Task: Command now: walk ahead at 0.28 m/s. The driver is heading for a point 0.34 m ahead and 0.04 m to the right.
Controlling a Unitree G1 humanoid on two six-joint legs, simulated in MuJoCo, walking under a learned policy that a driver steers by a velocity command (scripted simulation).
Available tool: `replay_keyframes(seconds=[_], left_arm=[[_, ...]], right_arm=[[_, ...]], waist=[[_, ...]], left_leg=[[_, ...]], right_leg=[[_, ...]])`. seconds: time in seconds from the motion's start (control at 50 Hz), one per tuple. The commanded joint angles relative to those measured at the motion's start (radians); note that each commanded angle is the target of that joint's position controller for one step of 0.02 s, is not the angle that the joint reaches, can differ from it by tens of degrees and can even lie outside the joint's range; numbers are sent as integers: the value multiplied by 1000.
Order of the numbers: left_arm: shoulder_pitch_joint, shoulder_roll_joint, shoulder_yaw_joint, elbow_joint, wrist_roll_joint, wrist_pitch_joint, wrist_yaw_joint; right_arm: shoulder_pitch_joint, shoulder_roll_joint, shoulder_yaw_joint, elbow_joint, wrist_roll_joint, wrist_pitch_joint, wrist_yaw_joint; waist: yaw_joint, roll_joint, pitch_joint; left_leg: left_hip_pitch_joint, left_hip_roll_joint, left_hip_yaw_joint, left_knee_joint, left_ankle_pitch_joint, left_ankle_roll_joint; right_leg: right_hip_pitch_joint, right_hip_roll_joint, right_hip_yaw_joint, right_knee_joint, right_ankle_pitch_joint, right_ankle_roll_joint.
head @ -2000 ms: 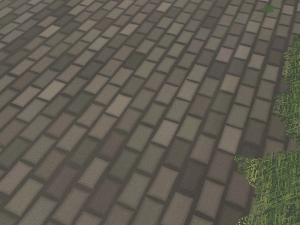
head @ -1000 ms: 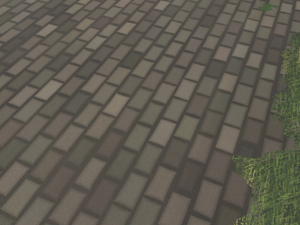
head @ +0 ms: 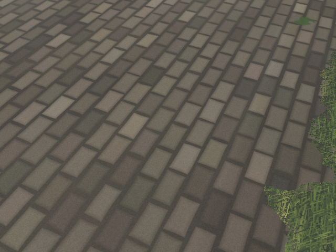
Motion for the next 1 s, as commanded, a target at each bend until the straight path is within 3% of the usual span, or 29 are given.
replay_keyframes(seconds=[0.02, 0.06, 0.08, 0.1, 0.12, 0.14, 0.16, 0.2, 0.28, 0.38, 0.42, 0.46, 0.48, 0.5, 0.52, 0.54, 0.56, 0.58, 0.6, 0.64, 0.68, 0.72, 0.78, 0.82, 0.88, 0.92, 0.94, 0.96, 1.0], left_arm=[[85, 148, 36, -10, 6, -7, -4], [-18, 144, 39, -45, -5, -14, -10], [-71, 128, 37, -68, -8, -22, -12], [-125, 63, 19, -104, -11, -36, -18], [-146, 36, 10, -145, 4, -47, -27], [-151, 94, 22, -146, 32, -53, -36], [-140, 77, 19, -140, 30, -62, -46], [-128, 72, 22, -130, 20, -74, -63], [-174, 65, 26, -149, 18, -57, -70], [-375, 20, -3, -234, 6, -53, -62], [-319, 49, -1, -219, -2, -56, -50], [-123, 101, 18, -153, -6, -67, -34], [-6, 118, 27, -113, 3, -78, -29], [97, 174, 41, -80, 28, -89, -24], [145, 255, 55, -77, 46, -91, -32], [125, 248, 58, -87, -10, -79, -38], [-21, 194, 45, -121, -26, -71, -34], [-110, 124, 23, -135, -22, -71, -30], [-124, 82, 9, -131, -14, -76, -24], [-107, 41, -12, -109, -8, -82, -12], [-97, 64, -17, -100, 3, -92, -13], [-78, 91, -19, -97, 11, -91, -14], [-47, 108, -19, -94, 5, -69, -11], [-47, 105, -19, -94, -1, -52, -9], [-40, 92, -22, -92, -7, -38, -5], [22, 67, -23, -79, -14, -37, -7], [26, 59, -23, -71, -13, -35, -8], [29, 69, -20, -65, -9, -35, -6], [36, 64, -20, -55, -7, -35, -5]], right_arm=[[-28, -28, -6, -82, -3, -40, 17], [99, -12, -9, -50, 12, -58, 24], [200, -22, -16, -16, 16, -64, 20], [316, -98, -37, 5, 9, -72, 9], [406, -194, -65, 28, 16, -66, 13], [333, -161, -59, 12, 10, -59, 11], [252, -137, -51, -20, 10, -64, 13], [173, -111, -40, -51, 14, -83, 12], [243, -82, -23, -18, 17, -102, 7], [240, -71, -1, -11, 12, -104, -2], [245, -105, -3, -1, 13, -108, -8], [208, -141, -9, -3, 21, -113, -13], [173, -152, -12, -8, 34, -112, -11], [180, -129, -7, -20, 47, -113, -7], [316, -21, 6, -19, 63, -99, -12], [373, -65, -12, 6, 69, -79, -15], [268, -84, -17, -19, 37, -69, -11], [171, -76, -20, -44, 10, -66, -6], [132, -76, -26, -50, -2, -58, -1], [158, -30, -21, -35, -6, -26, 8], [175, 6, -12, -21, 6, -3, 5], [125, -7, -11, -27, 8, 15, -6], [46, -37, -12, -35, 11, 34, -11], [5, -24, -7, -37, 11, 34, -6], [7, -26, 2, -23, 8, 18, -8], [8, -72, 0, -19, 12, -2, -13], [4, -64, -1, -7, 25, -7, -10], [8, -42, 5, -6, 27, -14, -8], [3, -45, 6, -3, 30, -22, -13]], waist=[[8, -127, 198], [-72, -104, 185], [-117, -57, 189], [-166, 135, 162], [-173, 297, 170], [-118, 166, 224], [-76, 92, 235], [-34, 57, 202], [-26, 83, 137], [-47, 106, 179], [-25, 142, 128], [60, 153, 30], [124, 136, -16], [145, 88, -90], [73, -145, -246], [58, -72, -359], [28, -38, -206], [9, -24, -64], [-11, 0, -13], [-53, -9, 2], [-80, -30, -13], [-70, -63, -12], [-39, -98, -1], [-30, -92, 42], [-38, -24, 99], [5, 36, 131], [5, 85, 142], [4, 78, 120], [12, 75, 94]], left_leg=[[-161, 11, 53, 74, -8, 21], [85, -18, 75, -103, 31, 42], [238, -21, 41, -203, 48, 47], [355, 168, -257, -379, -143, 78], [375, 354, -584, -515, -310, 143], [284, 371, -595, -508, -305, 166], [231, 338, -514, -510, -230, 160], [228, 270, -357, -526, 2, 136], [309, 204, -140, -464, 512, 113], [180, 152, 20, -404, 929, 80], [171, 159, 28, -303, 1158, 65], [196, 167, 15, -112, 1240, 46], [173, 149, 31, 41, 1140, 34], [41, 102, 42, 249, 802, 23], [-163, -49, 93, 650, -198, -2], [-181, -54, -45, 778, -163, -6], [-213, -11, -42, 761, -76, -10], [-233, 14, -30, 702, -21, -12], [-202, 37, -35, 640, 13, -14], [-63, 49, -27, 500, 38, -21], [7, 34, -6, 362, 31, -29], [9, 27, 8, 220, 23, -31], [19, 25, 21, 101, 67, -34], [41, 27, 24, 42, 107, -34], [123, 48, 7, -163, 218, -25], [99, 116, -80, -225, 244, -15], [9, 106, -77, -243, 217, -13], [-15, 106, -75, -266, 230, -16], [-12, 107, -74, -284, 262, -16]], right_leg=[[-118, -299, 408, -328, -446, -176], [-268, -224, 282, -248, -378, -135], [-376, -161, 206, -141, -333, -105], [-505, -49, 57, 137, -242, -54], [-629, 20, -70, 389, -200, -35], [-640, -40, -22, 530, -149, -48], [-627, -68, -4, 574, -71, -51], [-585, -98, -7, 571, 52, -34], [-603, -76, -73, 549, 137, -10], [-435, -12, -172, 234, 212, -12], [-266, 38, -193, 159, 238, -36], [-74, 65, -156, 91, 302, -73], [57, 40, -135, -25, 429, -90], [253, -91, -30, -14, 638, -112], [490, -432, 302, 103, 1283, -256], [446, -472, 437, 17, 1196, -356], [264, -423, 373, -84, 938, -338], [117, -369, 299, -148, 816, -295], [31, -328, 232, -184, 812, -260], [-98, -268, 115, -211, 826, -202], [-132, -235, 58, -207, 851, -175], [-123, -223, 52, -215, 716, -157], [-139, -216, 94, -265, 294, -137], [-191, -216, 128, -302, 30, -127], [-244, -204, 147, -293, -108, -78], [-220, -142, 118, -281, -47, -28], [-124, -114, 77, -248, 51, -22], [-51, -115, 66, -212, 117, -25], [10, -117, 57, -184, 185, -30]])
